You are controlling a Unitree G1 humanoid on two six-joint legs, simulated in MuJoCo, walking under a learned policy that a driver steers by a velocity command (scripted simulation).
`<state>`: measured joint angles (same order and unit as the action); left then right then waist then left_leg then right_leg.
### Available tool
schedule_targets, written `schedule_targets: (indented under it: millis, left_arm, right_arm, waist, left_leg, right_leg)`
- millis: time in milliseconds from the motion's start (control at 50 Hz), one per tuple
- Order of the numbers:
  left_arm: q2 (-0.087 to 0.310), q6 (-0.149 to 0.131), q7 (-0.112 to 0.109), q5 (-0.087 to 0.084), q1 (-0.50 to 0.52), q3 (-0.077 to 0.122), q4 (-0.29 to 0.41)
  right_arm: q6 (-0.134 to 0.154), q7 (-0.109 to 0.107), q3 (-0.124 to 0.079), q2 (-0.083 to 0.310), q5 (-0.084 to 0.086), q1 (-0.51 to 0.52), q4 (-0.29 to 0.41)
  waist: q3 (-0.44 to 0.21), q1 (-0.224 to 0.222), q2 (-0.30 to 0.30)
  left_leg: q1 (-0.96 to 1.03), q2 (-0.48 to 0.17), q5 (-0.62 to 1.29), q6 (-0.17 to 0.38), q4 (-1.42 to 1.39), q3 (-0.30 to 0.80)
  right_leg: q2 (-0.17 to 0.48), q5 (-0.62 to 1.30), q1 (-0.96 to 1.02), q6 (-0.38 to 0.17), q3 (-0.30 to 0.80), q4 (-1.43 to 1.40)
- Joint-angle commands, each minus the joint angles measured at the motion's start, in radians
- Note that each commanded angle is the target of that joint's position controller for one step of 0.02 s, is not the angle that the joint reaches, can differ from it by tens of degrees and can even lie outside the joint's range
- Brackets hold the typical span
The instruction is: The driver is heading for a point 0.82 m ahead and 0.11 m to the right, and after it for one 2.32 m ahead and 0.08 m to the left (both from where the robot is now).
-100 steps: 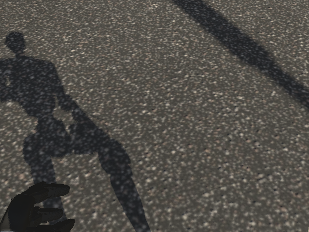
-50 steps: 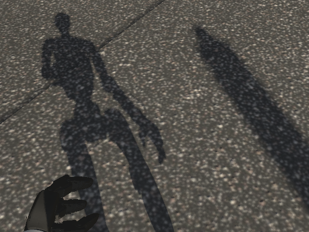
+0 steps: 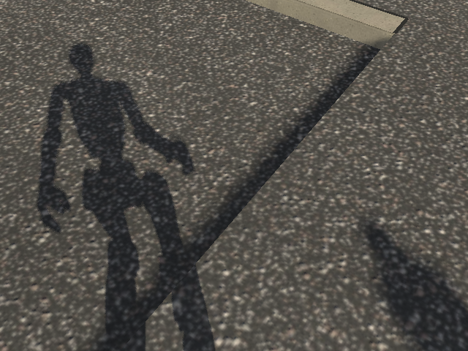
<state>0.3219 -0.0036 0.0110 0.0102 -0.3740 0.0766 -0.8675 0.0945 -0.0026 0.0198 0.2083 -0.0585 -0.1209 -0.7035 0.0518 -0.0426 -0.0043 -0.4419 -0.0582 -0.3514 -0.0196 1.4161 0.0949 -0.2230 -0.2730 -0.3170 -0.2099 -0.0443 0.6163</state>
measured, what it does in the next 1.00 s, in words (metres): walks ahead, turning right: left foot, then right foot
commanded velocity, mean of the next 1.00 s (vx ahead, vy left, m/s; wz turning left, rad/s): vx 0.31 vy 0.00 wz -0.52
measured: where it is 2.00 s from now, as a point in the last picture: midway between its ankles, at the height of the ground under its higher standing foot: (265, 305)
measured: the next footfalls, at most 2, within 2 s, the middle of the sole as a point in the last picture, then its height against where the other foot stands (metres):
left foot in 0.26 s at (201, 345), level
right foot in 0.68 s outside the picture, level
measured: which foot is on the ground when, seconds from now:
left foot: up 0.00-0.24, down 0.26-0.68, up 0.70-1.00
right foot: down 0.00-0.26, up 0.28-0.66, down 0.68-1.00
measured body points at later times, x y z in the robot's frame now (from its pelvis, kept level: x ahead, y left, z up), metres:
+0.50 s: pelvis +0.35 +0.06 +0.02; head +0.39 +0.02 +0.47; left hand +0.65 +0.24 -0.05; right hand +0.36 -0.25 -0.09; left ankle +0.46 +0.14 -0.71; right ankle +0.33 -0.06 -0.63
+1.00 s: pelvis +0.42 +0.01 +0.02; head +0.44 -0.01 +0.47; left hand +0.71 +0.12 -0.07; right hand +0.37 -0.29 -0.10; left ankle +0.46 +0.12 -0.67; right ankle +0.39 -0.11 -0.71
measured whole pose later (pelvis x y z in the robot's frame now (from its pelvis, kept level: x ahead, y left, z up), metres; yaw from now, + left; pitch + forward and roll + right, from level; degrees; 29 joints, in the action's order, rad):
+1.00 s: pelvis +0.42 +0.01 +0.02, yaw -28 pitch +1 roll -1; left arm 0.22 0.02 -0.05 0.02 -0.05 0.04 -0.69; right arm -0.06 -0.01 -0.07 0.30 0.02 -0.19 -0.79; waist 0.04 0.03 0.02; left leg -0.44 -0.07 -0.43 -0.06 0.91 -0.07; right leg 0.06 -0.23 -0.32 -0.02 -0.16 0.53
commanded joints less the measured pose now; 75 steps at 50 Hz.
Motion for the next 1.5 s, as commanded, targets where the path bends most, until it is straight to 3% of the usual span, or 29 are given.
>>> schedule_targets:
  millis: [20, 100, 200, 220, 260, 280, 300, 320, 340, 360, 420, 620, 680, 700, 720, 760, 840, 900, 1060, 1080, 1100, 1120, 1140, 1180, 1220, 1320, 1340, 1400, 1500]
  left_arm:
    - [0.128, -0.057, -0.012, -0.009, 0.012, 0.025, 0.081]
    - [0.143, -0.073, -0.008, -0.015, -0.017, 0.037, 0.086]
    - [0.162, -0.041, -0.013, -0.022, -0.092, 0.055, 0.063]
    - [0.043, -0.038, -0.034, -0.084, -0.092, 0.027, 0.073]
    - [0.077, -0.03, -0.041, -0.043, 0.061, 0.025, 0.142]
    - [-0.05, -0.02, -0.043, 0.018, 0.032, -0.017, 0.19]
    - [0.016, -0.023, -0.031, -0.032, -0.21, -0.011, 0.211]
    - [0.099, -0.003, -0.026, -0.059, -0.189, 0.002, 0.206]
    - [0.138, 0.017, -0.031, -0.063, -0.047, 0.017, 0.221]
    - [0.143, 0.037, -0.038, -0.059, 0.012, 0.029, 0.234]
    - [0.056, 0.06, -0.038, -0.054, 0.062, 0.017, 0.291]
    - [0.076, 0.062, 0.005, -0.026, 0.259, 0.015, 0.347]
    - [0.115, 0.051, 0.0, -0.009, 0.206, 0.035, 0.323]
    - [0.206, 0.043, -0.02, 0.003, 0.163, 0.051, 0.334]
    - [0.159, 0.034, -0.024, 0.032, 0.207, 0.02, 0.355]
    - [0.049, 0.008, -0.009, 0.031, 0.243, -0.017, 0.305]
    - [0.118, 0.002, -0.035, 0.021, 0.353, 0.012, 0.274]
    - [0.068, 0.011, -0.058, 0.015, 0.352, 0.007, 0.256]
    - [0.088, 0.025, -0.078, -0.023, 0.366, 0.038, 0.205]
    - [0.064, 0.029, -0.077, -0.033, 0.344, 0.037, 0.188]
    - [0.031, 0.035, -0.071, -0.018, 0.302, 0.035, 0.179]
    - [-0.003, 0.027, -0.071, 0.011, 0.43, 0.018, 0.271]
    - [0.031, 0.016, -0.072, 0.009, 0.508, 0.026, 0.283]
    - [0.048, 0.009, -0.076, -0.009, 0.46, 0.038, 0.247]
    - [0.063, 0.01, -0.08, 0.003, 0.42, 0.045, 0.227]
    - [0.011, -0.001, -0.065, -0.009, 0.413, 0.024, 0.227]
    - [0.003, -0.019, -0.052, 0.046, 0.173, 0.01, 0.186]
    - [0.054, -0.022, -0.062, 0.038, 0.24, 0.018, 0.207]
    - [0.037, -0.032, -0.038, 0.023, 0.25, -0.007, 0.202]
  right_arm:
    - [-0.031, 0.001, -0.029, 0.158, -0.017, -0.047, 0.079]
    - [-0.033, 0.02, -0.004, 0.109, 0.01, 0.166, 0.17]
    - [-0.013, -0.003, -0.008, 0.126, 0.024, 0.154, 0.185]
    - [0.028, -0.015, -0.062, 0.178, 0.086, 0.225, 0.242]
    - [0.042, -0.033, -0.095, 0.242, 0.082, -0.16, 0.142]
    - [0.032, -0.034, -0.087, 0.265, 0.052, -0.297, 0.114]
    - [0.02, -0.018, -0.086, 0.265, 0.001, -0.272, 0.132]
    - [0.0, -0.022, -0.104, 0.258, 0.015, -0.12, 0.167]
    - [-0.019, -0.034, -0.084, 0.154, 0.027, -0.042, 0.186]
    - [-0.036, -0.04, -0.07, 0.122, 0.034, 0.012, 0.183]
    - [-0.029, -0.027, -0.086, 0.144, 0.043, 0.073, 0.125]
    - [-0.048, 0.001, -0.136, 0.27, 0.094, 0.079, 0.036]
    - [-0.055, 0.009, -0.119, 0.224, 0.1, 0.014, -0.007]
    - [-0.056, 0.014, -0.092, 0.162, 0.052, -0.028, -0.001]
    - [-0.066, 0.018, -0.075, 0.144, 0.045, -0.051, 0.011]
    - [-0.093, 0.018, -0.093, 0.196, 0.09, -0.023, -0.022]
    - [-0.124, -0.014, -0.118, 0.235, 0.082, -0.071, -0.056]
    - [-0.138, -0.02, -0.109, 0.181, 0.089, -0.055, -0.04]
    - [-0.152, 0.023, -0.115, 0.155, 0.078, -0.11, -0.001]
    - [-0.152, 0.02, -0.126, 0.171, 0.071, -0.154, -0.017]
    - [-0.145, 0.005, -0.152, 0.26, 0.064, -0.179, -0.009]
    - [-0.125, 0.002, -0.175, 0.396, 0.036, -0.186, 0.022]
    - [-0.099, 0.011, -0.17, 0.366, 0.009, -0.206, 0.035]
    - [-0.078, -0.004, -0.16, 0.314, 0.05, -0.094, 0.056]
    - [-0.095, -0.027, -0.138, 0.25, 0.087, -0.033, 0.085]
    - [-0.117, -0.052, -0.143, 0.256, 0.083, -0.081, 0.12]
    - [-0.047, 0.015, -0.116, 0.191, -0.053, -0.246, 0.077]
    - [0.029, 0.076, -0.138, 0.228, 0.002, -0.176, 0.115]
    - [0.028, 0.078, -0.138, 0.247, 0.033, -0.147, 0.164]
  waist:
    - [0.03, 0.091, 0.105]
    - [0.067, 0.014, 0.049]
    - [-0.073, -0.041, -0.054]
    - [-0.113, -0.009, -0.018]
    - [-0.342, 0.193, -0.047]
    - [-0.456, 0.18, 0.142]
    - [-0.645, 0.059, 0.363]
    - [-0.594, 0.044, 0.321]
    - [-0.4, 0.071, 0.184]
    - [-0.274, 0.048, 0.073]
    - [-0.077, -0.001, 0.091]
    - [-0.137, 0.035, 0.09]
    - [-0.157, 0.012, 0.025]
    - [-0.222, 0.023, -0.197]
    - [-0.32, 0.03, -0.284]
    - [-0.252, 0.023, -0.135]
    - [-0.165, 0.068, -0.132]
    - [-0.158, 0.051, -0.118]
    - [-0.174, 0.09, -0.132]
    - [-0.155, 0.099, -0.07]
    - [-0.106, 0.083, 0.153]
    - [-0.077, 0.093, 0.404]
    - [-0.157, 0.149, 0.247]
    - [-0.117, 0.068, 0.102]
    - [-0.14, 0.037, 0.102]
    - [-0.173, 0.048, 0.107]
    - [-0.211, 0.023, 0.261]
    - [-0.13, 0.024, 0.109]
    - [-0.126, 0.079, 0.118]
  left_leg:
    - [-0.183, -0.068, -0.015, -0.046, -0.175, -0.021]
    - [-0.088, -0.032, 0.319, -0.054, -0.59, -0.104]
    - [0.137, 0.138, 0.451, 0.001, -0.898, -0.114]
    - [0.266, 0.151, 0.467, -0.011, -1.001, -0.009]
    - [0.664, -0.024, 0.659, 0.037, -0.945, 0.051]
    - [0.902, -0.265, 1.204, 0.059, -0.758, 0.248]
    - [1.002, -0.498, 1.193, 0.244, -0.826, 0.616]
    - [0.885, -0.478, 0.705, 0.318, -0.928, 0.654]
    - [0.7, -0.365, 0.513, 0.279, -0.99, 0.449]
    - [0.529, -0.304, 0.466, 0.24, -1.026, 0.323]
    - [0.198, -0.219, 0.558, 0.215, -1.124, 0.041]
    - [0.255, -0.258, 0.53, 0.209, -1.082, -0.166]
    - [0.205, -0.184, 0.409, 0.109, -0.876, -0.232]
    - [0.018, -0.088, 0.07, 0.021, -0.621, -0.298]
    - [-0.109, -0.018, -0.339, -0.039, -0.419, -0.192]
    - [-0.084, -0.047, -0.294, -0.045, -0.38, -0.075]
    - [-0.023, -0.005, -0.133, -0.072, -0.332, -0.115]
    - [-0.048, -0.024, -0.087, -0.068, -0.391, -0.126]
    - [0.147, 0.007, 0.048, 0.035, -0.774, -0.224]
    - [0.218, 0.034, 0.125, 0.075, -0.891, -0.194]
    - [0.314, -0.096, 0.411, 0.153, -1.023, 0.058]
    - [0.395, -0.318, 0.698, 0.357, -1.082, 0.498]
    - [0.416, -0.34, 0.616, 0.412, -1.112, 0.51]
    - [0.397, -0.224, 0.545, 0.289, -1.073, 0.334]
    - [0.353, -0.171, 0.568, 0.234, -1.051, 0.258]
    - [0.393, -0.11, 0.556, 0.215, -1.023, 0.277]
    - [0.389, -0.117, 0.422, 0.271, -1.092, 0.304]
    - [0.294, -0.099, 0.272, 0.269, -1.097, 0.365]
    - [0.288, -0.11, 0.331, 0.278, -1.023, 0.394]
  right_leg:
    - [0.29, 0.071, -0.008, -0.156, 0.526, -0.429]
    - [0.182, 0.424, -0.065, -0.081, 0.385, -0.419]
    - [0.137, 0.853, 0.131, 0.085, 0.392, -0.146]
    - [0.146, 0.637, 0.096, 0.134, 0.513, -0.059]
    - [0.093, 0.316, 0.019, 0.203, 0.399, 0.358]
    - [0.02, -0.491, -0.202, 0.227, 0.292, 0.655]
    - [0.059, -0.486, -0.297, 0.256, 0.344, 0.905]
    - [0.175, -0.333, -0.349, 0.285, 0.271, 0.985]
    - [0.213, -0.235, -0.396, 0.301, 0.184, 0.941]
    - [0.243, -0.182, -0.385, 0.313, 0.144, 0.942]
    - [0.322, -0.197, -0.293, 0.301, 0.114, 0.716]
    - [0.288, 0.058, -0.06, 0.211, 0.032, 0.112]
    - [0.241, 0.272, 0.17, 0.145, 0.028, -0.164]
    - [0.465, 0.732, 0.378, 0.066, 0.304, -0.189]
    - [0.664, 0.762, 0.38, -0.149, 0.487, -0.202]
    - [0.548, 0.549, 0.247, -0.089, 0.305, -0.228]
    - [0.505, 0.491, 0.086, -0.033, 0.147, -0.253]
    - [0.526, 0.379, 0.115, -0.033, 0.108, -0.261]
    - [0.576, 0.326, 0.123, 0.064, -0.005, -0.136]
    - [0.525, 0.202, 0.064, 0.126, -0.059, -0.028]
    - [0.415, -0.054, -0.13, 0.22, -0.149, 0.219]
    - [0.213, -0.41, -0.457, 0.299, -0.08, 0.473]
    - [0.201, -0.429, -0.495, 0.282, 0.095, 0.619]
    - [0.229, -0.231, -0.5, 0.25, 0.15, 0.619]
    - [0.23, -0.118, -0.433, 0.259, 0.151, 0.576]
    - [0.165, -0.008, -0.395, 0.281, 0.166, 0.379]
    - [0.203, 0.036, -0.385, 0.313, 0.17, 0.455]
    - [0.234, -0.001, -0.359, 0.349, 0.16, 0.44]
    - [0.263, -0.08, -0.257, 0.346, 0.103, 0.22]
